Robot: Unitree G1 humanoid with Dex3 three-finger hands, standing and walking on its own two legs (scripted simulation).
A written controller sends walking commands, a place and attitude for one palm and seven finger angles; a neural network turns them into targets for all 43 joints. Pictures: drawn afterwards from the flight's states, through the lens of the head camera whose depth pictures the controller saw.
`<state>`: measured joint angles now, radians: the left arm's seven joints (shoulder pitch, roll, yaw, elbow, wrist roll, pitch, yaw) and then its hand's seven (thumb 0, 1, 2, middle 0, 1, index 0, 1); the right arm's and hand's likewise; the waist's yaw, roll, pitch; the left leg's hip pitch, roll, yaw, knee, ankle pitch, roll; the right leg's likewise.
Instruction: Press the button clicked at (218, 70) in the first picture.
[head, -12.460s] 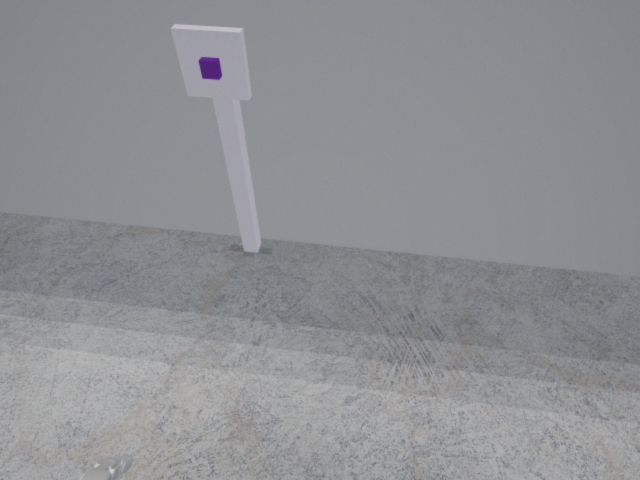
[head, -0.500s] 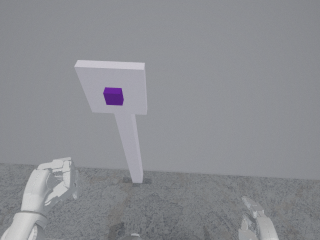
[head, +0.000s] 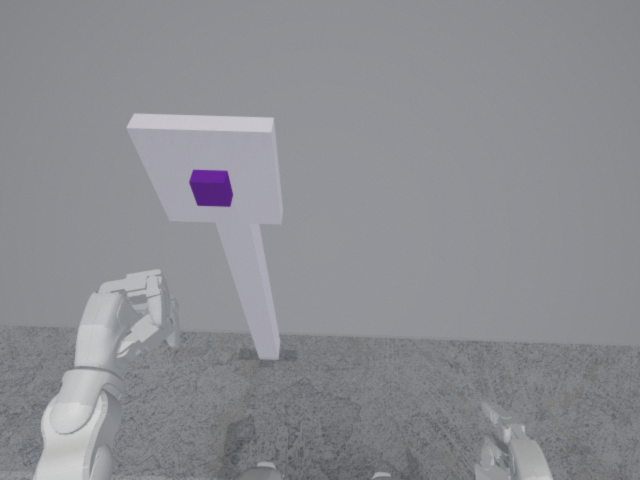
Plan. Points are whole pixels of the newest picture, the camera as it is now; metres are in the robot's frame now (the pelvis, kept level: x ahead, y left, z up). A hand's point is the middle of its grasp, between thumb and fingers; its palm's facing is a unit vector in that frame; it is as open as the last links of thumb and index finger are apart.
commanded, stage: aim a knuckle at the button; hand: left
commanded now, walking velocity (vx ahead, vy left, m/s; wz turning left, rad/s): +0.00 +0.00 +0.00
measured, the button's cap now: (212, 186) +0.48 +0.17 +0.08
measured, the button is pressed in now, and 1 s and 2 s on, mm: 0 0 0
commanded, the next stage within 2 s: press the button with the knuckle in 1.48 s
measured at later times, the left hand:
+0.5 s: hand (207, 275) +0.35 +0.16 +0.05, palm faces -0.02 -1.00 -0.02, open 3.1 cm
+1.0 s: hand (229, 245) +0.41 +0.15 +0.04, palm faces +0.01 -1.00 -0.02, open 3.1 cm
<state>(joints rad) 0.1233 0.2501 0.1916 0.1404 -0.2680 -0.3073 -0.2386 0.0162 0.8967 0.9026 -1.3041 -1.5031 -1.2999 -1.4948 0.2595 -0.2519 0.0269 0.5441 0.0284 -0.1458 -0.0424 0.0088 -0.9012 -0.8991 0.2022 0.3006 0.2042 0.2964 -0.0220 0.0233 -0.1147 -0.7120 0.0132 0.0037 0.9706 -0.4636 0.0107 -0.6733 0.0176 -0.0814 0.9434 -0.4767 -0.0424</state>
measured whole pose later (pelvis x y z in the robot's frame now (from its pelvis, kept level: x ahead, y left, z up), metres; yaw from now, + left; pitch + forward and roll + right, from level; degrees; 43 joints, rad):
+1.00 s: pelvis -0.01 +0.01 -0.01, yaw -2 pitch +17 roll -1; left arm -0.45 0.24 0.22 0.74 -0.15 -0.41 -0.09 0.02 0.90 0.90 -1.30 -1.50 -1.30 -1.49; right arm 0.33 -0.25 0.00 0.61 0.01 0.00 0.01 0.01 -0.90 -0.90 0.20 0.30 0.20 0.30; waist -0.08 0.02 -0.13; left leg -0.85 0.02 0.04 1.02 -0.46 0.02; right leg -0.83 0.03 -0.04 1.00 -0.47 -0.04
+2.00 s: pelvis -0.01 +0.00 -0.01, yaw -2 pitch +17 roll -1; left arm -0.55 0.24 0.22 0.85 -0.12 -0.44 -0.07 0.00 0.87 0.91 -1.30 -1.50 -1.30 -1.49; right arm 0.33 -0.25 0.01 0.62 0.00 0.02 0.01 0.00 -0.90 -0.90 0.20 0.30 0.20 0.30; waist -0.09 0.02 -0.13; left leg -0.85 0.02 0.03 1.02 -0.46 0.02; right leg -0.83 0.02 -0.05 1.01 -0.47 -0.04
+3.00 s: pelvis -0.06 +0.02 -0.03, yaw -1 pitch +19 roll -3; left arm -0.89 0.38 0.26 1.20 -0.07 -0.49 -0.06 0.01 0.84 0.97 -1.30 -1.50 -1.51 -1.49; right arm 0.36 -0.27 0.05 0.65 -0.01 -0.02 -0.01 0.00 -0.90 -0.90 0.20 0.30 0.20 0.30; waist -0.18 0.02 -0.11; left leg -1.04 0.01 0.00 1.12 -0.41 0.03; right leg -1.00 0.02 -0.09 1.07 -0.41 -0.03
